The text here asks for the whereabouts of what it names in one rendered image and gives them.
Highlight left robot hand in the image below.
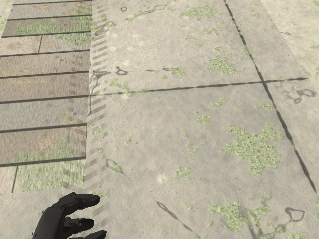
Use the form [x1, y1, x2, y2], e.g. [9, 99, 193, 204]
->
[32, 192, 107, 239]

